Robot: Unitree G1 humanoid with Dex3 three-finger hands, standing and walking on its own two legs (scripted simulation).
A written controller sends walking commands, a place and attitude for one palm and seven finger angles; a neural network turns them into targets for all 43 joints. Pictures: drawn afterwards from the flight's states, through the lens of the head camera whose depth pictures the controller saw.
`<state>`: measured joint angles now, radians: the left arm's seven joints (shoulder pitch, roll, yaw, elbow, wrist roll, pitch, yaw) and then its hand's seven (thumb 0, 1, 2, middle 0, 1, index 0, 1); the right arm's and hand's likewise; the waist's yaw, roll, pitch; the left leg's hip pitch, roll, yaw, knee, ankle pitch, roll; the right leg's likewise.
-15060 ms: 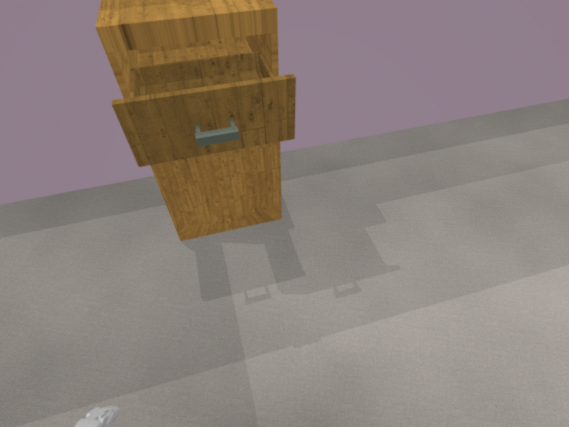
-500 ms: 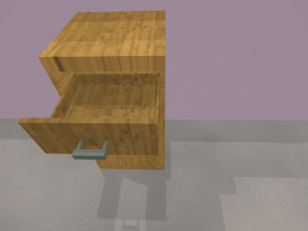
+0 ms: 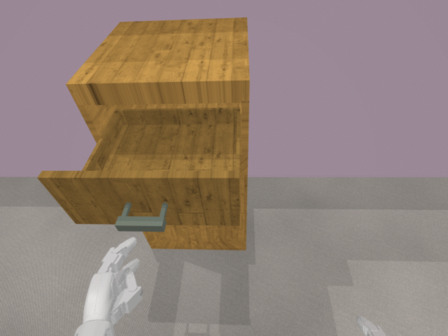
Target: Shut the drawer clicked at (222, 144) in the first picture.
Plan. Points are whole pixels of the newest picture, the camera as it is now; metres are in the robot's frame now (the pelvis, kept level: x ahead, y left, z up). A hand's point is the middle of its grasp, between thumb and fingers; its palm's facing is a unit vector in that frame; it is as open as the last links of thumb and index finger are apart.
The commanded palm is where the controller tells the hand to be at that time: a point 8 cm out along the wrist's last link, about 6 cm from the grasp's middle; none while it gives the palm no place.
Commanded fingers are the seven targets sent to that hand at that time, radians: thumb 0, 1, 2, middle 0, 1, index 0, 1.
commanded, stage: raise the hand and make a fist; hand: left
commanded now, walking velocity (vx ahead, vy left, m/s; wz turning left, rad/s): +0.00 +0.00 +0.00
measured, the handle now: (143, 215) +0.37 +0.20 -0.02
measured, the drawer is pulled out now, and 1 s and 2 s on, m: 0.26 0.26 0.26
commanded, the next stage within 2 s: bring the fist close to the handle in 1.68 s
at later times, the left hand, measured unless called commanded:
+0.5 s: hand (147, 298) +0.19 +0.14 +0.02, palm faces -0.11 -0.99 -0.04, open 4.4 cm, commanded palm +0.14 +0.20 +0.01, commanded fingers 0.00 0.90 0.90 -0.94 -1.10 -0.94 -1.10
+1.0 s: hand (138, 286) +0.20 +0.15 +0.04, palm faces -0.03 -1.00 -0.08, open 3.1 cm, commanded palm +0.16 +0.21 +0.06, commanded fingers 0.00 0.90 0.90 -1.40 -1.60 -1.40 -1.60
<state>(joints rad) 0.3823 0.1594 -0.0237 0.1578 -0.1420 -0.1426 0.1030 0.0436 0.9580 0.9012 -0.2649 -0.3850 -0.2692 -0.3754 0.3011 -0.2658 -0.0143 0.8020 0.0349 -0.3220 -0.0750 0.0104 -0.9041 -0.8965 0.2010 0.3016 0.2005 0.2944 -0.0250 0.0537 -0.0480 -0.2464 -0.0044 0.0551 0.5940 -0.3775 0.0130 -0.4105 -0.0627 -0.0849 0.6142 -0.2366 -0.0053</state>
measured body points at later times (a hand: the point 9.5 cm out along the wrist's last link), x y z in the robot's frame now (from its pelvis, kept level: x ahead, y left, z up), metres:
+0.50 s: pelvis -0.01 +0.02 -0.07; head +0.05 +0.02 +0.38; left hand +0.19 +0.19 +0.03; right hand +0.21 -0.15 -0.14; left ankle -0.04 +0.11 -0.73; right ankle +0.05 -0.12 -0.73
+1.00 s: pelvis +0.01 +0.01 -0.04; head +0.05 +0.01 +0.41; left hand +0.19 +0.20 +0.05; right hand +0.22 -0.21 -0.09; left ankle -0.04 +0.11 -0.73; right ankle +0.05 -0.12 -0.73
